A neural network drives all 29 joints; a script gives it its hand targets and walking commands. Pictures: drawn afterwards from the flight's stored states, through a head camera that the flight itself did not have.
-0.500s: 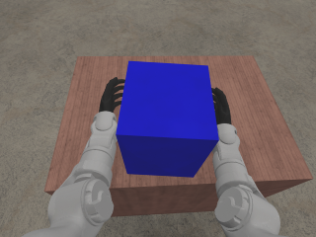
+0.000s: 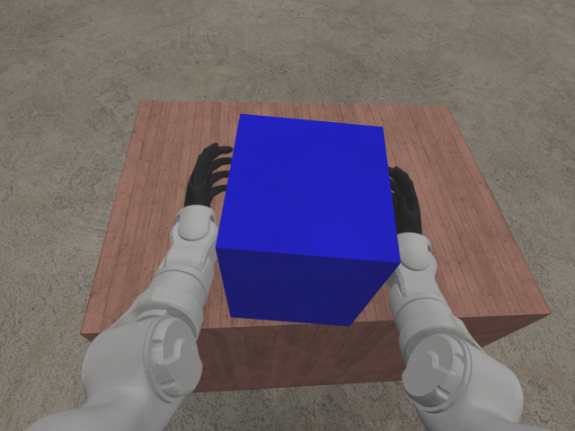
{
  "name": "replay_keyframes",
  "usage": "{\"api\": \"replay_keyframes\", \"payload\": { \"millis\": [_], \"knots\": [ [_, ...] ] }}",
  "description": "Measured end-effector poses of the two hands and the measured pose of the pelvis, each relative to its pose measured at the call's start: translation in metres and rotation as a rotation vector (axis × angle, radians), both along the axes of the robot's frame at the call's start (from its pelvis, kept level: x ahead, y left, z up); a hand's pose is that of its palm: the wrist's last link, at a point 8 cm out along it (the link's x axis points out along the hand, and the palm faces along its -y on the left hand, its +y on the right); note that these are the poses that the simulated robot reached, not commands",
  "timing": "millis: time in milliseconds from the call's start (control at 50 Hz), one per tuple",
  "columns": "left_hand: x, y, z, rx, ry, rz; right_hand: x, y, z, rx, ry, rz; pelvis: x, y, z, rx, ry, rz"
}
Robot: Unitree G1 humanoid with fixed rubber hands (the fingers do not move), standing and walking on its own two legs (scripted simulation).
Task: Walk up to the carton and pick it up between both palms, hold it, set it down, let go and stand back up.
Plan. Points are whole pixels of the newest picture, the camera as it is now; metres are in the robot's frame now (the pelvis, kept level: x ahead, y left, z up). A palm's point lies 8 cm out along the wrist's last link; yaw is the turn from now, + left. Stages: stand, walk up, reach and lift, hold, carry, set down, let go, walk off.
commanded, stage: reach and lift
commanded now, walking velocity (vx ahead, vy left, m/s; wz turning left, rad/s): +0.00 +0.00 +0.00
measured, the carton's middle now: (300, 230) +0.43 -0.01 +0.00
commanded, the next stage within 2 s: none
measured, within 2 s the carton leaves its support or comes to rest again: leaves its support in 0.36 s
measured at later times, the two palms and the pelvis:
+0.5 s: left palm (184, 205) +0.43 +0.16 +0.06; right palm (393, 219) +0.43 -0.14 +0.06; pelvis +0.01 +0.00 +0.00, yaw +0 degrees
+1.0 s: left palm (152, 173) +0.40 +0.17 +0.16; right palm (412, 190) +0.40 -0.12 +0.15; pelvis -0.02 +0.01 +0.00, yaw +1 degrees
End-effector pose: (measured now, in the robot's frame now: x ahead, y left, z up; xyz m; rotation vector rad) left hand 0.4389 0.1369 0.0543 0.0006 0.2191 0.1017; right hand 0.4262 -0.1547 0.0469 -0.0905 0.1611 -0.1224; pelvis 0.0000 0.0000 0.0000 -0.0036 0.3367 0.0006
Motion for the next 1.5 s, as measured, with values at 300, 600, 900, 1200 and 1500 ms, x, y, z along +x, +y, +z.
{"api": "replay_keyframes", "payload": {
  "millis": [300,600,900,1200,1500],
  "knots": [
    [-0.005,0.010,0.001,0.014,0.053,0.025,0.003,0.008,0.000,0.013,0.043,0.047,0.003,0.002,-0.002,-0.002,0.027,-0.004],
    [-0.021,0.023,0.014,0.021,0.066,0.038,-0.006,0.024,0.023,0.020,0.056,0.034,0.005,0.006,-0.003,-0.017,-0.040,0.021],
    [-0.036,0.028,0.092,0.011,0.005,0.044,-0.022,0.028,0.097,0.085,0.004,0.014,-0.017,0.012,0.001,-0.010,-0.200,0.015],
    [-0.047,0.032,0.103,0.011,0.031,0.044,-0.036,0.034,0.100,0.101,0.037,0.007,-0.015,0.008,0.006,-0.003,-0.295,0.021],
    [-0.047,0.033,0.117,0.048,0.006,0.022,-0.037,0.033,0.112,0.065,0.008,0.011,-0.005,0.007,0.007,-0.005,-0.395,0.035]
  ]
}}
